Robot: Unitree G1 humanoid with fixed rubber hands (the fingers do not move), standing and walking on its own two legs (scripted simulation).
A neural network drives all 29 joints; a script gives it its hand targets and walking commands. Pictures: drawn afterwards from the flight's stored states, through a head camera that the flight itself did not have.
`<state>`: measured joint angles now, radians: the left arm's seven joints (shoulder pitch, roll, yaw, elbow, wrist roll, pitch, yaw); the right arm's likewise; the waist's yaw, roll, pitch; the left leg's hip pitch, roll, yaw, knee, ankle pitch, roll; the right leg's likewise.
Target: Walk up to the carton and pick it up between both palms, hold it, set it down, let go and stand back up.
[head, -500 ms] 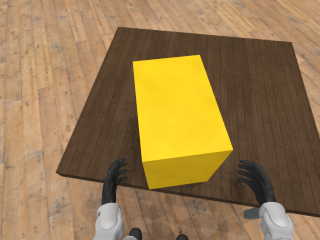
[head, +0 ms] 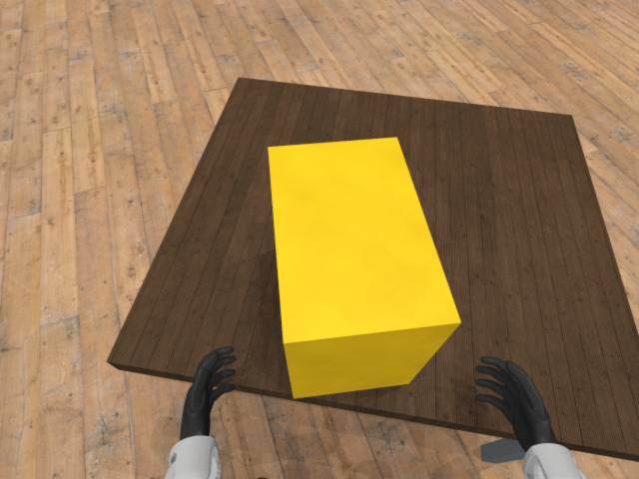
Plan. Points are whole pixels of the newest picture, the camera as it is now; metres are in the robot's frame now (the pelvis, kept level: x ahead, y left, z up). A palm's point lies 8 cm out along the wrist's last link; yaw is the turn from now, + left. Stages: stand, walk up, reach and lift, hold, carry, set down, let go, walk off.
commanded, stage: set down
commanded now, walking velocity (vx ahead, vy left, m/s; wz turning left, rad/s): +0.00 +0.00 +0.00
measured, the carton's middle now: (343, 273) +0.42 +0.01 -0.06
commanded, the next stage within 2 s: let go in 1.12 s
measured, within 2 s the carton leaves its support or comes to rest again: neither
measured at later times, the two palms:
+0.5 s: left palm (184, 442) +0.17 +0.18 -0.07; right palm (538, 452) +0.20 -0.24 -0.07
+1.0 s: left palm (180, 440) +0.18 +0.19 -0.08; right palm (530, 459) +0.19 -0.23 -0.07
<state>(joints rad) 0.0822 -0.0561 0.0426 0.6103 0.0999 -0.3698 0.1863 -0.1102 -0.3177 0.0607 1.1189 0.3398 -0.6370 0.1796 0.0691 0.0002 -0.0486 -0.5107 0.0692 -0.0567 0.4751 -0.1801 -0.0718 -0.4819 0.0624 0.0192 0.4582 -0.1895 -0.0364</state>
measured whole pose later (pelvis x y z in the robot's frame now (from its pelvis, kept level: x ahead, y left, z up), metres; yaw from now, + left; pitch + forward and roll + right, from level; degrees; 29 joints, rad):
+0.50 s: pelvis +0.00 +0.00 +0.00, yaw +0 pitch +6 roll -1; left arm 0.15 -0.01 0.04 0.58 0.10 -0.21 0.16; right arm 0.01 -0.32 0.07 0.99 0.27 -0.47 0.13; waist 0.06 -0.01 -0.04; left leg -0.39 0.07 -0.06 0.47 -0.19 -0.07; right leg -0.36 0.06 0.02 0.46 -0.20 -0.04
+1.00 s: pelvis +0.00 +0.00 +0.00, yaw +0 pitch +5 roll +0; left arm 0.15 0.05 0.04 0.51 0.10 -0.04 0.09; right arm 0.05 -0.27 0.07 0.89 0.16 -0.36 0.04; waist 0.05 -0.03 0.01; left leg -0.34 0.07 -0.06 0.46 -0.20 -0.07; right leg -0.32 0.06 0.02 0.46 -0.21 -0.04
